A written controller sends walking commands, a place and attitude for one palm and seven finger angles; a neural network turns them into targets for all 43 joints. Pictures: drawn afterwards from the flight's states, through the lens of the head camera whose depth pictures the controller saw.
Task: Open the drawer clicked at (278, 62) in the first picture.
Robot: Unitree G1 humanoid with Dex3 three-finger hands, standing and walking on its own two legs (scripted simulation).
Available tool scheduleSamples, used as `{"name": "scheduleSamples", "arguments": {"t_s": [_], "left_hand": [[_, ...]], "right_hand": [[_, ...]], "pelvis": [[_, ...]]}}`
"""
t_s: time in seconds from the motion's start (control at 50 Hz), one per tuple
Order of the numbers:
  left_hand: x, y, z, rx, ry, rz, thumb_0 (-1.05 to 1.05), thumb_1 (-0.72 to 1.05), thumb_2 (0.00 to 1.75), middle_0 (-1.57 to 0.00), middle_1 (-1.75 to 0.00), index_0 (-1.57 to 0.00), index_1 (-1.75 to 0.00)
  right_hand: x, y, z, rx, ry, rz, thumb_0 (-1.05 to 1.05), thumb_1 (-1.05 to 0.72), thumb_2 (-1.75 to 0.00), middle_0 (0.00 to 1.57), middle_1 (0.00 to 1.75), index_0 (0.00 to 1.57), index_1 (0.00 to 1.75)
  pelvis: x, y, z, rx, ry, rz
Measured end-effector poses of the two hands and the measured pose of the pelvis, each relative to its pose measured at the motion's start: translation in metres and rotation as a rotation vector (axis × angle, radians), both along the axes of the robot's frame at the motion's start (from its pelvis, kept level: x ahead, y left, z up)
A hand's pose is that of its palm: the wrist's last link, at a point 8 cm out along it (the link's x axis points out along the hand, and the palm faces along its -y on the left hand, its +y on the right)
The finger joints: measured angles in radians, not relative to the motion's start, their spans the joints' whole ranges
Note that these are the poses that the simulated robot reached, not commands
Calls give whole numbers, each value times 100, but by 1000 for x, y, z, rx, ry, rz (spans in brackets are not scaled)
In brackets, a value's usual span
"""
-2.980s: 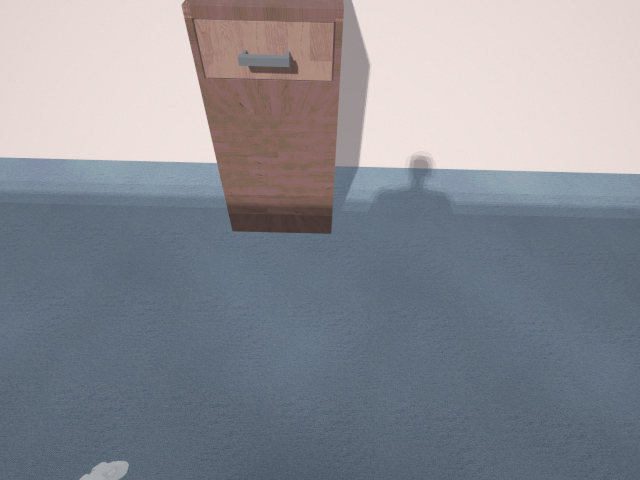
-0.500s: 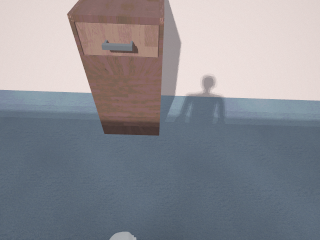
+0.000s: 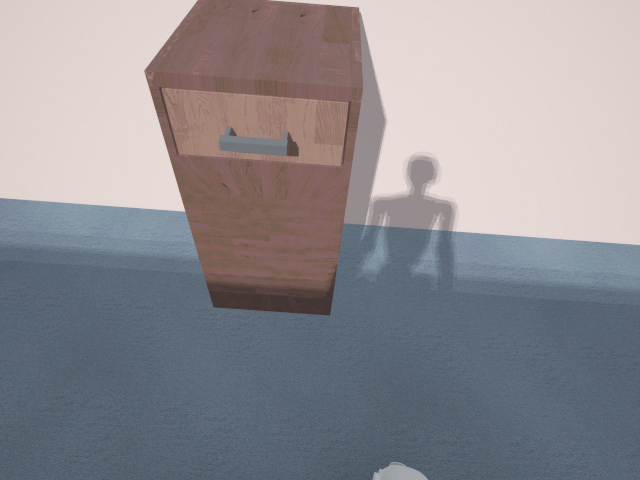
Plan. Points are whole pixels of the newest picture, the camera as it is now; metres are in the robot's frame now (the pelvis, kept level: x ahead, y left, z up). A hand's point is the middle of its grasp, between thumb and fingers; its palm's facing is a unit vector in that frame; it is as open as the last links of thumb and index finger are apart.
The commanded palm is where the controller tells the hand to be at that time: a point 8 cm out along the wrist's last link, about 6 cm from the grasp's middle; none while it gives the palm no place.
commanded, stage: take the last steps up to it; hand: left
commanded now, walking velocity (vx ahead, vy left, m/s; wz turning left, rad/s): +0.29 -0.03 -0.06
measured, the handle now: (255, 139) +0.75 +0.19 -0.01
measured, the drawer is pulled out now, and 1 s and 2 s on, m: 0.00 0.00 0.00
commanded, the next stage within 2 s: come to a stop and stand still in 0.36 s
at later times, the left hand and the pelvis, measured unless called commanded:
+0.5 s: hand (242, 458) +0.19 +0.12 -0.18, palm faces +0.07 -0.98 -0.18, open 7.2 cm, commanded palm none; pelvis +0.17 -0.05 -0.01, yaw +1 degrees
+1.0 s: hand (243, 427) +0.23 +0.13 -0.18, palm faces +0.04 -0.95 -0.31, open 7.4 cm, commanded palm none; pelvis +0.17 -0.08 -0.02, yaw -1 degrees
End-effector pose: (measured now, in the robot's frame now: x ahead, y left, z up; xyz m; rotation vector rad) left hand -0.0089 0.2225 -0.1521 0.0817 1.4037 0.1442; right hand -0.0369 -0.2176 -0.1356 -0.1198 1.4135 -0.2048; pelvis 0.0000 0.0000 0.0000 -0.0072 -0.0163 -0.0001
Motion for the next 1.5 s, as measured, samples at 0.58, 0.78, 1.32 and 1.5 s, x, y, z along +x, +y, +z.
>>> {"name": "scheduleSamples", "arguments": {"t_s": [0.58, 0.78, 1.32, 1.5], "left_hand": [[181, -49, -14, 1, -19, 37, 0, 93, 90, -20, -29, -20, -30], [195, -35, -9, 29, 64, 8, 0, 92, 90, -20, -29, -20, -30], [192, -79, 34, 148, -100, 15, 0, 92, 90, -21, -30, -20, -30], [151, -44, 1, 93, 14, 57, 0, 91, 90, -21, -30, -20, -30]], "right_hand": [[299, -60, -5, -48, -211, 115, 0, -94, -90, 20, 30, 19, 30], [331, -31, -3, -13, -226, 86, -1, -92, -90, 20, 30, 20, 30], [200, -127, -19, 21, 59, 62, 0, -91, -90, 20, 30, 20, 30], [235, -81, -17, -15, -81, 112, 0, -91, -90, 20, 30, 20, 30]], "pelvis": [[192, -36, -14, -39, -8, 11], [200, -35, -8, 1, 11, -22], [166, -93, 3, 68, 23, 23], [157, -58, -12, 5, 27, 26]]}}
